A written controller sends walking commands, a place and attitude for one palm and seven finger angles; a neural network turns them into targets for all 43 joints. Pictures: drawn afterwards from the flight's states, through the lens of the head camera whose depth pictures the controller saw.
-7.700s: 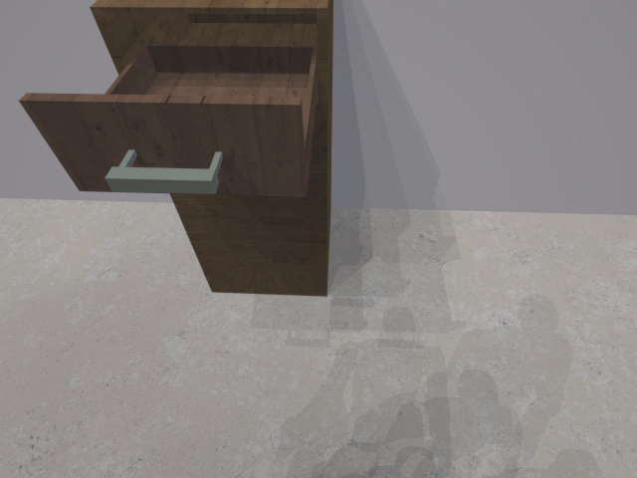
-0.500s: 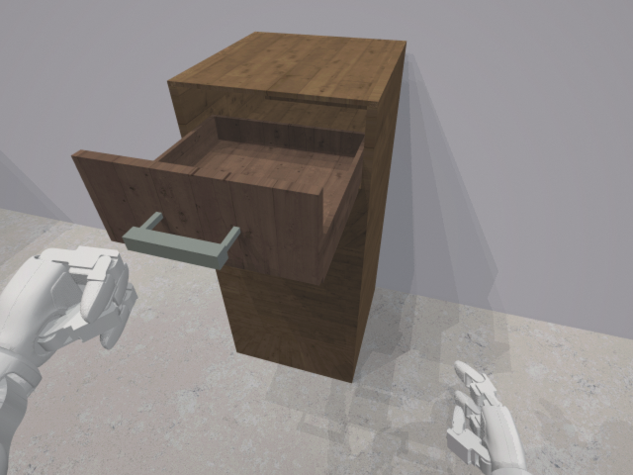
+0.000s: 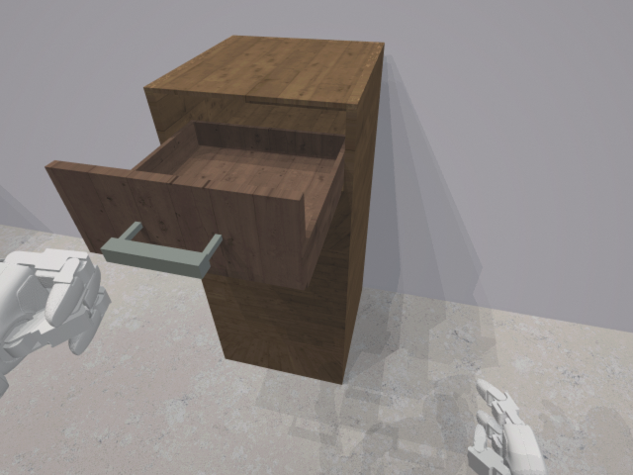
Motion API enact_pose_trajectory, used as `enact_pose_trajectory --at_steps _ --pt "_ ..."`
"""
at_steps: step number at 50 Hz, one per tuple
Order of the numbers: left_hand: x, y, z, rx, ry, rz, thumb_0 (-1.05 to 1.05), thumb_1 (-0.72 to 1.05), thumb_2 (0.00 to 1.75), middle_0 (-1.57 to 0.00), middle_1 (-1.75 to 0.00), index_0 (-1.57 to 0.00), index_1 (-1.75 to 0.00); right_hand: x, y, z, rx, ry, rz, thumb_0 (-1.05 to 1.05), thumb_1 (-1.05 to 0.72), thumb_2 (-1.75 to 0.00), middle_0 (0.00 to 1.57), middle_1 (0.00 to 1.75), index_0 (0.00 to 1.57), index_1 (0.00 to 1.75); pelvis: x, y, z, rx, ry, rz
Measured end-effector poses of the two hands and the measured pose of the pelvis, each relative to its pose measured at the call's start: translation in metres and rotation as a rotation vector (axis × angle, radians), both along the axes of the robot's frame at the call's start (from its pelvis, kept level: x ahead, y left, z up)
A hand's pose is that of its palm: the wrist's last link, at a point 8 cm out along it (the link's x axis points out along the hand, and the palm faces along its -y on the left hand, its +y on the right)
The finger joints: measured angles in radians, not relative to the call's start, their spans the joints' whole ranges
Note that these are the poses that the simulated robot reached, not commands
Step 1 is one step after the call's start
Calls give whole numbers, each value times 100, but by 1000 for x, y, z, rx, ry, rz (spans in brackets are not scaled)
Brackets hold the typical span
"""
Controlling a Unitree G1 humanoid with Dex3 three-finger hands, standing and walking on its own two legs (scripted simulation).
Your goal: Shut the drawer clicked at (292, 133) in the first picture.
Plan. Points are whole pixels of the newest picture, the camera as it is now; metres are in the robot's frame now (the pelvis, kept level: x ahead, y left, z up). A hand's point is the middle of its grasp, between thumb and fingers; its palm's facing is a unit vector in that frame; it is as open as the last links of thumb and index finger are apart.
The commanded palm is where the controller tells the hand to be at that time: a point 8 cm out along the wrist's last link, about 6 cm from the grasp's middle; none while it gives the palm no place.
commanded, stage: bring the fist close to the handle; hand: left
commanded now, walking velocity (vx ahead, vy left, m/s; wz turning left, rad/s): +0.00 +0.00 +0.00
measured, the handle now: (165, 246) +0.37 +0.28 +0.12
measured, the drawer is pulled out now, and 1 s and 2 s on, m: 0.30 0.30 0.27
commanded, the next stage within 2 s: push the drawer shut in 1.44 s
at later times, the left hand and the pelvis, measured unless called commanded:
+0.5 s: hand (115, 319) +0.20 +0.24 +0.17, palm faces -0.01 -0.99 -0.11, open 3.3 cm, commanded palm +0.18 +0.29 +0.17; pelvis +0.00 +0.00 +0.00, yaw +1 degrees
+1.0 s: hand (163, 309) +0.26 +0.23 +0.12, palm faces -0.05 -1.00 -0.04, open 3.3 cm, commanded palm +0.23 +0.28 +0.12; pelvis +0.00 +0.01 -0.01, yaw +0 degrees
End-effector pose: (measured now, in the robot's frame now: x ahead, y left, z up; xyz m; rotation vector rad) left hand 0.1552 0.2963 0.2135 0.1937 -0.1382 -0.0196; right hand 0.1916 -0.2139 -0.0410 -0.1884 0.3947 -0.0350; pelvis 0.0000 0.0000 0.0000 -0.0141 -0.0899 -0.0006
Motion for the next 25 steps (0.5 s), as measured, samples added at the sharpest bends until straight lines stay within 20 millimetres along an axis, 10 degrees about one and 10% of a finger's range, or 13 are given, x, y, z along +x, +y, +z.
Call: enact_pose_trajectory --at_steps 12,25 --pt "6 -6 -17 -47 45 -5 2 89 90 -140 -160 -141 -160 10 20 0 30 -3 53 1 -91 -90 21 30 20 30 -1 1 0 0 6 11" --pt "26 1 -43 -84 62 9 2 89 90 -140 -160 -141 -160 -9 1 -11 -26 68 -4 1 -90 -90 21 30 20 30 -5 0 -1 -4 14 17"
